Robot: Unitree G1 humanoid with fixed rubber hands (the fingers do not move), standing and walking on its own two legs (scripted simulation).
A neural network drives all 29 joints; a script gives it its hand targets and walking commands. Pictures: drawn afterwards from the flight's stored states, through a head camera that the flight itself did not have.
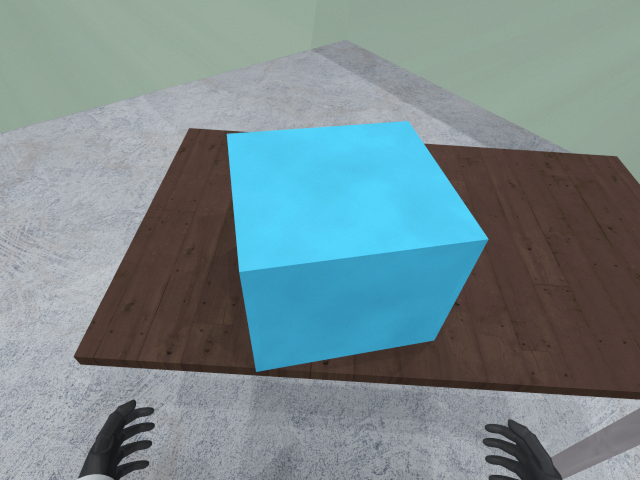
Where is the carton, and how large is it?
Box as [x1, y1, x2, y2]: [227, 121, 488, 371]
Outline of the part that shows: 408,121 227,134 239,273 256,371 434,339 488,239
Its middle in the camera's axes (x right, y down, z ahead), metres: +0.02 +0.00 +0.57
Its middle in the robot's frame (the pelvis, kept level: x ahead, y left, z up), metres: +0.44 -0.01 +0.06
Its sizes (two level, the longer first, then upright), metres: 0.271 0.249 0.227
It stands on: a table, 0.72 m high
